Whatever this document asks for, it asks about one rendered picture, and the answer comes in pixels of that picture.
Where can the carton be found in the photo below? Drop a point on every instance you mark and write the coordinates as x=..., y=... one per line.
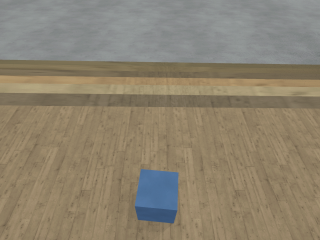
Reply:
x=157, y=196

